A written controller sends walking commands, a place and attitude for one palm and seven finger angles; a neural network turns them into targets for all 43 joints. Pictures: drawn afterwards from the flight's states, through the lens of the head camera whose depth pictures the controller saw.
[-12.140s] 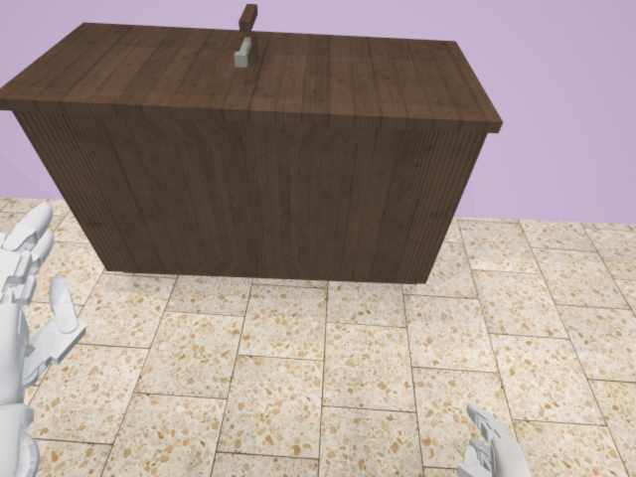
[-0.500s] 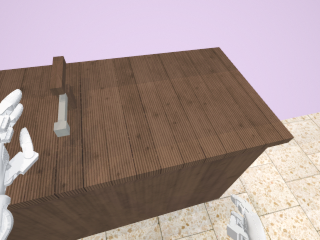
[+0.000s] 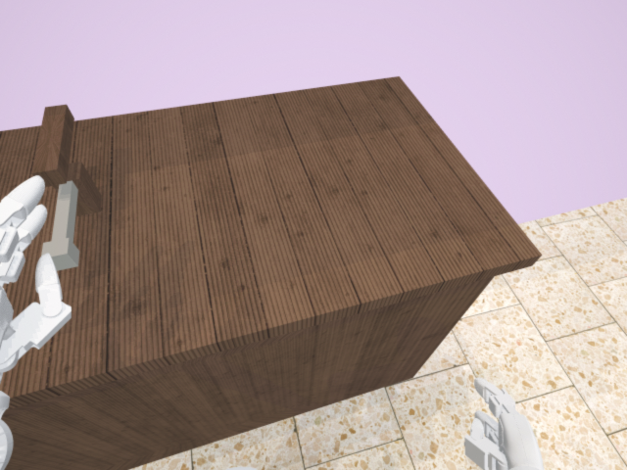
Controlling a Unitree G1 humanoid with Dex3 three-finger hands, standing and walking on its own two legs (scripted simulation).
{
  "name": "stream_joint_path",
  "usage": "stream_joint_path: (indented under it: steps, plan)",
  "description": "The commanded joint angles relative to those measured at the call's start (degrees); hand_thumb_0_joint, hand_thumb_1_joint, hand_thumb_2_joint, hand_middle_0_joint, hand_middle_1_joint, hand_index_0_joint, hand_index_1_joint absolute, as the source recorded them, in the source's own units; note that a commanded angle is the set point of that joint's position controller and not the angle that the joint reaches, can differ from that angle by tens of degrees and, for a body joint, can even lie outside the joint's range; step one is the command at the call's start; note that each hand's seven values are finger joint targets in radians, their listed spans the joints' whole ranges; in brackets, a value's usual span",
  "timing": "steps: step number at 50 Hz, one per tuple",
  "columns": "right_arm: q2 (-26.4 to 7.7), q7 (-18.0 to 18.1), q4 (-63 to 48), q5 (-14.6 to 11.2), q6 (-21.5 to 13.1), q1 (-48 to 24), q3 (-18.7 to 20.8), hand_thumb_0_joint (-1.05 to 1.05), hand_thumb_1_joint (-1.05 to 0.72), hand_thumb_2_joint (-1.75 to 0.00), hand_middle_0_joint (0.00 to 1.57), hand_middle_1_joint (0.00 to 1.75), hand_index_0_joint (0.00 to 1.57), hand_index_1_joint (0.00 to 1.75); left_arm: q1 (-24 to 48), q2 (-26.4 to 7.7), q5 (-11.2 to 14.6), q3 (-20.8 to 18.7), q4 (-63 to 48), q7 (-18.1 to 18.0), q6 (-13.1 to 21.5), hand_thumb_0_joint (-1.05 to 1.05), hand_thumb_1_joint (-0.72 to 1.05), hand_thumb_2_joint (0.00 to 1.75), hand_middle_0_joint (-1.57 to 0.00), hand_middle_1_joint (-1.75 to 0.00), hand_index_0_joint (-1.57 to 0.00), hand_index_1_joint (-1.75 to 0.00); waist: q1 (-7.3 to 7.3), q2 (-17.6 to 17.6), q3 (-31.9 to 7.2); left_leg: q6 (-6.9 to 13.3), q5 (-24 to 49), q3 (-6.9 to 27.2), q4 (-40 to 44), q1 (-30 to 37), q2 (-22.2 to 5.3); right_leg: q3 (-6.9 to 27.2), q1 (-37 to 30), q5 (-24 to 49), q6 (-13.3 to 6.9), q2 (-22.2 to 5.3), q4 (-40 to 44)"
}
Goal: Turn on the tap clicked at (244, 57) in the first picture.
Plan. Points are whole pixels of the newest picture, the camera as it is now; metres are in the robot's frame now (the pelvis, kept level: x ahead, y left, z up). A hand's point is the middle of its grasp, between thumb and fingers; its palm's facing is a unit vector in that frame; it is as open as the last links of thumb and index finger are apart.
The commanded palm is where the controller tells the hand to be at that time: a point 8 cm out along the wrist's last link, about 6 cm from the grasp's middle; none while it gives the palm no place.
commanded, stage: come to a stop and stand still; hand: left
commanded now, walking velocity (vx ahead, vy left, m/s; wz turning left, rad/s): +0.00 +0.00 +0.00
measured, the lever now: (61, 254) +0.33 +0.33 +0.08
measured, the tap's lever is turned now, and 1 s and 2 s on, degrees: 0 0 0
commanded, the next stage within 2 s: look again from close up in 0.96 s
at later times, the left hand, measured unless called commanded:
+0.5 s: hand (14, 336) +0.20 +0.28 +0.15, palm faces +0.30 -0.88 -0.38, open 7.4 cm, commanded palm +0.15 +0.32 +0.18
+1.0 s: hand out of the picture +0.20 +0.33 +0.16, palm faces +0.40 -0.84 -0.37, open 7.4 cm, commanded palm +0.14 +0.35 +0.18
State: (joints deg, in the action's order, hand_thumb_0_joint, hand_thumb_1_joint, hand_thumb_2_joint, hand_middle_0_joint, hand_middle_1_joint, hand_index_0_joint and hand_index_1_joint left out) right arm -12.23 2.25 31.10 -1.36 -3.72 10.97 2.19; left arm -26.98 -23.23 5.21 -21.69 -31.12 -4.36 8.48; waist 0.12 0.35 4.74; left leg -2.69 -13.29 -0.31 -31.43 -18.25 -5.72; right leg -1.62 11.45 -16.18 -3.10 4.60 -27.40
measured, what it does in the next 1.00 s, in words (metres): shifts its weight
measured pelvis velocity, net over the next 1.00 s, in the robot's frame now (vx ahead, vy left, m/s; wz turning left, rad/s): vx -0.02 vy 0.07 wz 0.01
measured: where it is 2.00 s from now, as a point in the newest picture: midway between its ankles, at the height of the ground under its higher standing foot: outside the picture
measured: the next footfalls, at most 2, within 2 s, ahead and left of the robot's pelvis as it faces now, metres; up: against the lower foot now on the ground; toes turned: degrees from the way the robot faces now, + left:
none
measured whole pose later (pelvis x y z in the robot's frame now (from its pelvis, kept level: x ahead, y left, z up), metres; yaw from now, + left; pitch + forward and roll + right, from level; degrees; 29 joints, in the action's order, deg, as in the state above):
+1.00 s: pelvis -0.02 +0.07 +0.01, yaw +1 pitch -1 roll -2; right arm -9.4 1.0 33.6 -0.4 -8.6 11.1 -2.0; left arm -22.8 -21.5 1.2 -20.6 -26.7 -6.2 12.5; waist 1.9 -1.7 4.4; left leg 3.1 -9.7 -2.7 -26.4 -15.7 0.2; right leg 0.1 8.3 -11.7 2.7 -1.4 -21.3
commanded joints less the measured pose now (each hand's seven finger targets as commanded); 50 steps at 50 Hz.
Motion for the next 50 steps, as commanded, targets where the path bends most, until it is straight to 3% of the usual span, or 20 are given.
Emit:
stream_joint_path:
  steps: [1, 4, 8, 9, 10, 11, 12, 13, 14, 15, 17, 19, 22, 23, 26, 31, 35, 43, 48, 50]
  plan:
    - [-6.11, 0.34, -9.11, 0.06, -3.05, -3.71, 1.85, 0.00, -0.90, -0.90, 0.20, 0.30, 0.20, 0.30, 1.55, -10.03, 0.43, -7.75, -12.28, -1.42, 3.78, 0.00, 0.90, 0.90, -0.20, -0.30, -0.20, -0.30, 0.34, 1.63, -10.81, 4.32, 10.54, 0.98, -0.01, 8.92, -0.97, 5.18, 2.54, 16.05, 2.06, -8.56, 5.62]
    - [-5.86, 0.26, -8.73, -0.22, -3.01, -4.26, 1.11, 0.00, -0.90, -0.90, 0.20, 0.30, 0.20, 0.30, -0.30, -9.19, 0.28, -7.40, -11.57, -2.22, 3.69, 0.00, 0.90, 0.90, -0.20, -0.30, -0.20, -0.30, 0.43, 1.29, -11.97, 4.53, 10.58, 0.56, -0.21, 9.49, 0.21, 5.90, 0.31, 18.40, 2.63, -9.17, 6.12]
    - [-5.62, 0.38, -8.28, -0.62, -3.23, -5.43, 0.62, 0.00, -0.90, -0.90, 0.20, 0.30, 0.20, 0.30, -0.31, -10.18, -0.28, -8.02, -11.04, -3.28, 3.35, 0.00, 0.90, 0.90, -0.20, -0.30, -0.20, -0.30, 0.68, 1.36, -10.42, 4.57, 9.55, 1.17, 1.57, 10.27, 0.58, 6.72, 0.29, 18.66, 2.63, -9.58, 6.75]
    - [-7.71, 1.21, -3.92, 3.16, -7.57, 3.87, 3.35, 0.00, -0.90, -0.90, 0.20, 0.30, 0.20, 0.30, 54.22, -50.90, -7.86, -38.33, -18.68, -1.16, 9.42, 0.00, 0.90, 0.90, -0.20, -0.30, -0.20, -0.30, 3.28, -10.39, -3.60, 2.92, 9.19, -6.38, -1.64, 1.72, 3.20, 9.10, 3.52, 33.98, 7.22, -8.82, 12.96]
    - [-3.45, 1.16, -3.50, 1.85, -7.94, -0.95, 1.30, 0.00, -0.90, -0.90, 0.20, 0.30, 0.20, 0.30, 24.64, -18.55, -3.42, -15.98, 10.93, 1.07, 6.77, 0.00, 0.90, 0.90, -0.20, -0.30, -0.20, -0.30, 1.85, -9.27, -11.06, 3.14, 10.89, -2.52, 1.63, 4.45, 7.40, 10.70, -2.50, 39.41, -0.02, -12.20, 4.46]
    - [-7.37, 0.58, -7.01, 0.61, -8.45, 1.25, 2.89, 0.00, -0.90, -0.90, 0.20, 0.30, 0.20, 0.30, 11.65, -11.86, -2.88, -11.12, 12.51, 1.62, 6.56, 0.00, 0.90, 0.90, -0.20, -0.30, -0.20, -0.30, 3.54, -2.79, -12.60, 3.08, 14.58, -4.02, 2.44, 8.25, 4.44, 12.62, -4.35, 43.21, 3.11, -11.21, 2.98]
    - [-7.64, -0.09, -7.05, 0.38, -8.33, 0.76, 2.54, 0.00, -0.90, -0.90, 0.20, 0.30, 0.20, 0.30, 9.97, -9.37, -1.69, -6.51, 2.78, 1.82, 7.46, 0.00, 0.90, 0.90, -0.20, -0.30, -0.20, -0.30, 3.08, 2.25, -15.05, 4.61, 18.48, -2.07, 4.16, 9.54, 3.12, 8.87, -6.22, 37.29, 4.91, -10.43, 0.74]
    - [-6.53, -1.40, -6.69, -0.41, -8.65, -1.29, 1.87, 0.00, -0.90, -0.90, 0.20, 0.30, 0.20, 0.30, 5.91, -2.75, -0.95, -1.14, 0.60, 1.49, 7.52, 0.00, 0.90, 0.90, -0.20, -0.30, -0.20, -0.30, 2.24, 7.85, -17.90, 5.78, 26.03, -1.29, 4.68, 15.51, 0.71, 5.63, -4.53, 31.69, 4.96, -8.72, -3.06]
    - [-7.70, -2.16, -7.53, -0.14, -8.63, -1.24, 2.34, 0.00, -0.90, -0.90, 0.20, 0.30, 0.20, 0.30, 5.42, -5.70, -1.41, -2.78, -3.83, 0.67, 7.29, 0.00, 0.90, 0.90, -0.20, -0.30, -0.20, -0.30, 2.78, 6.99, -17.83, 6.58, 28.43, -0.22, 3.42, 16.30, -1.19, 4.76, -1.47, 26.13, 5.92, -7.70, -4.02]
    - [-7.13, -2.65, -7.76, -0.19, -8.46, -1.95, 2.06, 0.00, -0.90, -0.90, 0.20, 0.30, 0.20, 0.30, 4.03, -5.96, -1.56, -2.57, -5.31, 0.12, 7.07, 0.00, 0.90, 0.90, -0.20, -0.30, -0.20, -0.30, 2.91, 3.99, -17.49, 6.67, 26.99, 0.79, 2.92, 13.48, -1.69, 3.85, -1.99, 21.55, 5.94, -7.56, -3.02]
    - [-6.57, -2.75, -8.23, -0.10, -8.34, -2.90, 1.49, 0.00, -0.90, -0.90, 0.20, 0.30, 0.20, 0.30, 3.17, -7.64, -1.88, -4.09, -7.13, -0.93, 6.83, 0.00, 0.90, 0.90, -0.20, -0.30, -0.20, -0.30, 2.67, -1.60, -14.88, 5.16, 18.07, 0.54, 2.76, 8.73, 0.06, 5.15, -2.56, 17.48, 4.60, -7.89, 2.16]
    - [-6.51, -2.03, -8.06, 0.18, -7.79, -3.89, 1.03, 0.00, -0.90, -0.90, 0.20, 0.30, 0.20, 0.30, 2.95, -9.34, -1.70, -6.55, -7.59, -2.00, 6.83, 0.00, 0.90, 0.90, -0.20, -0.30, -0.20, -0.30, 1.78, -3.93, -12.81, 4.38, 10.00, 0.36, 3.40, 8.22, 1.78, 5.58, -0.27, 12.19, 2.61, -8.54, 5.04]
    - [-5.79, -0.40, -8.00, 0.63, -7.47, -4.92, 0.27, 0.00, -0.90, -0.90, 0.20, 0.30, 0.20, 0.30, 6.72, -10.74, -1.34, -8.65, -7.56, -2.47, 7.78, 0.00, 0.90, 0.90, -0.20, -0.30, -0.20, -0.30, 1.12, -1.63, -7.92, 4.07, 0.55, 1.53, 6.12, 8.01, 2.78, 7.55, 5.07, 1.25, 1.50, -8.54, 8.90]
    - [-5.82, 0.09, -7.60, 0.66, -7.12, -5.89, -0.17, 0.00, -0.90, -0.90, 0.20, 0.30, 0.20, 0.30, 7.93, -12.49, -1.54, -9.93, -8.62, -2.78, 7.97, 0.00, 0.90, 0.90, -0.20, -0.30, -0.20, -0.30, 1.20, 2.48, -6.89, 4.22, -0.25, 1.93, 8.09, 8.66, 1.99, 6.58, 5.77, 0.66, 1.68, -7.69, 8.50]
    - [-6.00, 0.28, -7.44, 0.72, -7.68, -4.95, -0.32, 0.00, -0.90, -0.90, 0.20, 0.30, 0.20, 0.30, 12.59, -8.95, -2.27, -6.59, -7.00, -2.60, 8.62, 0.00, 0.90, 0.90, -0.20, -0.30, -0.20, -0.30, 1.15, 7.97, -6.40, 4.99, -8.61, 4.07, 13.07, 4.49, 0.42, 4.52, 1.48, -1.27, 2.15, -5.72, 6.63]
    - [-6.23, -0.32, -7.02, 0.54, -8.91, -4.37, -0.44, 0.00, -0.90, -0.90, 0.20, 0.30, 0.20, 0.30, 12.94, -4.70, -3.82, -1.56, -5.06, -2.26, 8.15, 0.00, 0.90, 0.90, -0.20, -0.30, -0.20, -0.30, 1.35, 6.86, -6.63, 5.67, -17.08, 5.62, 16.40, 1.02, -1.06, 2.92, -2.16, -1.09, 2.73, -5.12, 4.83]
    - [-6.34, -0.83, -6.77, 0.60, -9.13, -4.13, -0.44, 0.00, -0.90, -0.90, 0.20, 0.30, 0.20, 0.30, 12.52, -4.57, -4.42, -1.09, -7.10, -2.50, 7.86, 0.00, 0.90, 0.90, -0.20, -0.30, -0.20, -0.30, 1.21, 5.85, -7.73, 5.14, -15.27, 6.63, 16.65, 2.31, -0.86, 2.60, -2.45, 0.54, 2.76, -4.99, 5.65]
    - [-5.62, -0.57, -6.38, 0.63, -8.42, -4.86, -0.94, 0.00, -0.90, -0.90, 0.20, 0.30, 0.20, 0.30, 9.17, -7.89, -4.10, -5.40, -8.45, -3.05, 7.81, 0.00, 0.90, 0.90, -0.20, -0.30, -0.20, -0.30, 1.31, 5.92, -10.13, 4.04, -4.83, 5.50, 14.54, 6.56, -0.22, 1.67, -3.16, 5.18, 2.70, -5.38, 7.07]
    - [-5.60, -0.49, -6.40, 0.44, -7.93, -4.99, -0.74, 0.00, -0.90, -0.90, 0.20, 0.30, 0.20, 0.30, 7.49, -7.10, -3.78, -4.77, -7.62, -2.96, 7.27, 0.00, 0.90, 0.90, -0.20, -0.30, -0.20, -0.30, 1.18, 3.85, -10.62, 3.69, 0.82, 4.13, 12.60, 8.57, 0.50, 1.71, -3.09, 8.02, 2.83, -5.88, 7.94]
    - [-6.12, -0.58, -6.65, 0.49, -7.76, -4.35, -0.31, 0.00, -0.90, -0.90, 0.20, 0.30, 0.20, 0.30, 8.55, -5.85, -3.61, -3.18, -8.48, -2.71, 7.22, 0.00, 0.90, 0.90, -0.20, -0.30, -0.20, -0.30, 0.90, 4.78, -10.51, 3.71, 1.72, 4.28, 12.64, 8.10, 0.58, 2.00, -3.74, 8.66, 2.65, -6.08, 7.67]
